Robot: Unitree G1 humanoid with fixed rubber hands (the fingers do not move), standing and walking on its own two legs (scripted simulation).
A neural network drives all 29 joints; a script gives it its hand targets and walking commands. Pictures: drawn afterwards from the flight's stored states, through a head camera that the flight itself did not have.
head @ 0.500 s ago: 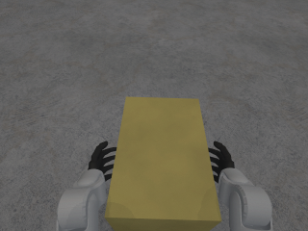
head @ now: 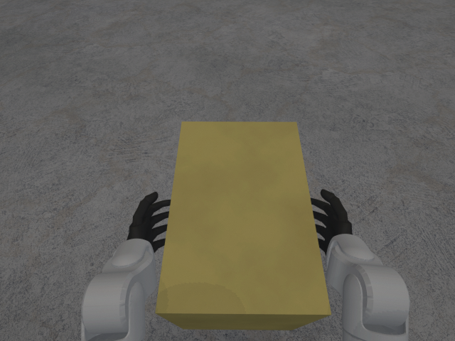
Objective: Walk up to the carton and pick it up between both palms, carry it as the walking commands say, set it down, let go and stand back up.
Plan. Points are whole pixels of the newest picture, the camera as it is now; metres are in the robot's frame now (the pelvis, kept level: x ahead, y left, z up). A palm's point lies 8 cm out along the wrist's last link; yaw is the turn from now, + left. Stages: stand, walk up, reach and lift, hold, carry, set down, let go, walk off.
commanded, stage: carry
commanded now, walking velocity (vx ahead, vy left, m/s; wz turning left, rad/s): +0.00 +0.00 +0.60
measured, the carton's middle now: (238, 228) +0.30 -0.01 +0.04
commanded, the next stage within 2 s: none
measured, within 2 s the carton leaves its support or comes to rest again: neither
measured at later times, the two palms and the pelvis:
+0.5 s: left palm (86, 299) +0.17 +0.19 +0.09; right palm (282, 237) +0.26 -0.08 +0.08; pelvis -0.01 +0.00 +0.00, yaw +19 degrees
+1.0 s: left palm out of the picture +0.03 +0.27 +0.06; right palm (205, 276) +0.21 +0.04 +0.06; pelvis -0.08 +0.01 -0.01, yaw +35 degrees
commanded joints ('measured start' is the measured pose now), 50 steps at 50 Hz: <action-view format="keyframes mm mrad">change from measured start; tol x32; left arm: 1 -371 -787 -569 -69 -266 4 -122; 50 -438 -944 -674 -204 -354 -81 -154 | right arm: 1 -399 832 646 -81 320 -26 137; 50 -355 897 632 -190 283 -125 157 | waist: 1 7 -25 -240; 14 6 192 -403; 19 37 -348 -351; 34 21 -172 -224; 37 -2 384 -186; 50 20 143 -365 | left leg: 1 261 129 -193 -288 564 64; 3 434 397 -514 -255 1317 206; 14 355 193 -377 -140 935 197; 17 66 72 -277 29 561 86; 19 -255 -43 -115 298 -255 -12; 33 -17 14 21 -41 -10 -24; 38 386 391 -511 -304 1050 170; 50 243 191 -382 -251 600 144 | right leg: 1 -11 -82 32 214 361 46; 3 -362 98 78 481 -418 99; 15 -38 193 139 47 -29 38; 18 444 -243 527 -233 573 -114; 34 204 -182 94 -54 453 -81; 37 -386 84 7 351 -350 100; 50 -8 172 173 98 -114 53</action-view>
